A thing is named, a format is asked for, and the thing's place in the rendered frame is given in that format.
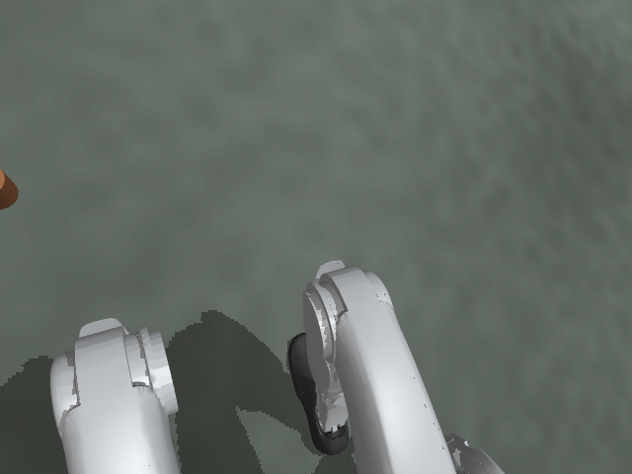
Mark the right robot foot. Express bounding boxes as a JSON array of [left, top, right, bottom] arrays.
[[288, 333, 349, 455]]

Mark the right robot hand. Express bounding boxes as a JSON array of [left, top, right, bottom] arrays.
[[443, 434, 505, 474]]

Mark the tin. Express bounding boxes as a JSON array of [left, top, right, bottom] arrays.
[[0, 169, 19, 209]]

